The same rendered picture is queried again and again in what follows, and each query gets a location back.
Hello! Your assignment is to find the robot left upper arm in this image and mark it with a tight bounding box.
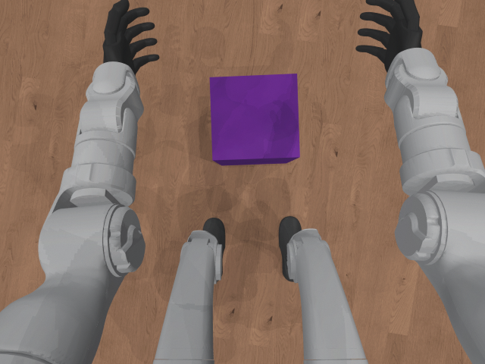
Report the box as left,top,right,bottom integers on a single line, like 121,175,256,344
0,203,146,364

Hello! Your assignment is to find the left robot hand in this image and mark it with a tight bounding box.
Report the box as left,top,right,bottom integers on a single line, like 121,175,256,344
103,0,159,76

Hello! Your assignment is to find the left robot foot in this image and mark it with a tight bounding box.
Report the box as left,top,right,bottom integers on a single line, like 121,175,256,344
203,218,225,277

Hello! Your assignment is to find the right robot hand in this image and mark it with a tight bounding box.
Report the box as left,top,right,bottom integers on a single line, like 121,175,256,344
355,0,423,72

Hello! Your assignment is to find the right robot forearm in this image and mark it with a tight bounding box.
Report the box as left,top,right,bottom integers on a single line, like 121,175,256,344
384,48,485,196

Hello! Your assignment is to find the robot right upper arm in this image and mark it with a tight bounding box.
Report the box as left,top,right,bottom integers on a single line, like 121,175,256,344
395,190,485,364

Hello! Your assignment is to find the left robot forearm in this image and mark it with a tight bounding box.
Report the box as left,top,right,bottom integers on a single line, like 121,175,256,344
38,61,144,271

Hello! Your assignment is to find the robot foot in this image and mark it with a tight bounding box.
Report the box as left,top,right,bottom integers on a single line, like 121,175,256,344
203,218,225,277
279,216,302,282

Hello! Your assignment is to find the right robot foot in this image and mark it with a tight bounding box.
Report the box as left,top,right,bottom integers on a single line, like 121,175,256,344
279,216,302,282

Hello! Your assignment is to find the carton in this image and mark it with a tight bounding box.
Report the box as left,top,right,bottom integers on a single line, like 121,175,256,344
210,74,300,165

